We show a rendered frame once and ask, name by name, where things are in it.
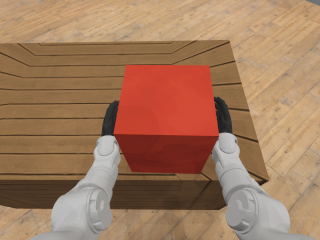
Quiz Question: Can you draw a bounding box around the left robot forearm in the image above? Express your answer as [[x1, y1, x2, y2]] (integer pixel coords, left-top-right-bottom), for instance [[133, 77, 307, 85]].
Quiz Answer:
[[51, 135, 121, 231]]

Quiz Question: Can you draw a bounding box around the right robot hand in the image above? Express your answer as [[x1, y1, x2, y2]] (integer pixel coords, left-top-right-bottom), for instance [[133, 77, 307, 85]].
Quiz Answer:
[[213, 97, 233, 134]]

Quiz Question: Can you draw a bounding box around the robot left upper arm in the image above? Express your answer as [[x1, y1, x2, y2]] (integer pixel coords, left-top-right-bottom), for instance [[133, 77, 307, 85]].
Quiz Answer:
[[29, 188, 112, 240]]

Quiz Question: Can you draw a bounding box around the robot right upper arm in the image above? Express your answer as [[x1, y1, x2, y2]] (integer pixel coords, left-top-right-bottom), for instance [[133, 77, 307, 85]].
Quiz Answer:
[[225, 189, 316, 240]]

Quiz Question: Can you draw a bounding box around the pedestal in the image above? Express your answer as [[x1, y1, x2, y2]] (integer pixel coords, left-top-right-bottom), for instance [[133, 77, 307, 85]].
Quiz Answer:
[[0, 40, 270, 210]]

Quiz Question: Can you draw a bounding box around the carton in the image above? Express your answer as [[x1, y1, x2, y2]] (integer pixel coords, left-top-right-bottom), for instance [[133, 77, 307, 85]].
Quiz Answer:
[[113, 65, 219, 174]]

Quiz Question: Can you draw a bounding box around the left robot hand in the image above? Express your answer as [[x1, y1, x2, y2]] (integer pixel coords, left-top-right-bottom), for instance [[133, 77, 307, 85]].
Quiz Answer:
[[101, 100, 120, 136]]

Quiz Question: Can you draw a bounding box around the right robot forearm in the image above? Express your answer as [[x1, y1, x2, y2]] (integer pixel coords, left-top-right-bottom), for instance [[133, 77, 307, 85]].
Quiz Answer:
[[212, 132, 274, 206]]

